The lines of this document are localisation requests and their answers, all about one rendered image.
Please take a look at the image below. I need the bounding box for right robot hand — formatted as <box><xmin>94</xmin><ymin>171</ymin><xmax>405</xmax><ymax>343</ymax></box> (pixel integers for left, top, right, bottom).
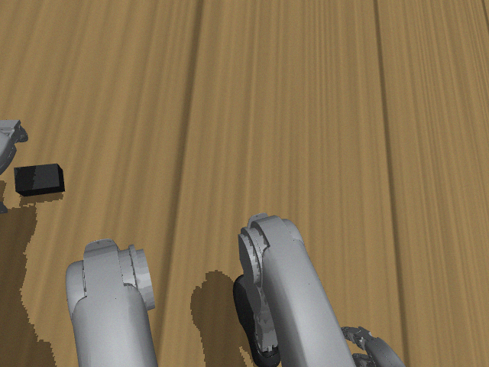
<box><xmin>341</xmin><ymin>326</ymin><xmax>406</xmax><ymax>367</ymax></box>

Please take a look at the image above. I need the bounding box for small box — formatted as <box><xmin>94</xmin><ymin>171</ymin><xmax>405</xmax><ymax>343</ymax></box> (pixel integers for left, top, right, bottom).
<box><xmin>14</xmin><ymin>164</ymin><xmax>65</xmax><ymax>196</ymax></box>

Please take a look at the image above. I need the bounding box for right robot foot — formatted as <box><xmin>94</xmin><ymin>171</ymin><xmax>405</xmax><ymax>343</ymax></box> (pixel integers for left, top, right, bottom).
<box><xmin>233</xmin><ymin>274</ymin><xmax>280</xmax><ymax>367</ymax></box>

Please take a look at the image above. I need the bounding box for left robot hand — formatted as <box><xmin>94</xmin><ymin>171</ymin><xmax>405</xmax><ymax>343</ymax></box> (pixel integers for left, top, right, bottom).
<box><xmin>0</xmin><ymin>120</ymin><xmax>28</xmax><ymax>214</ymax></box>

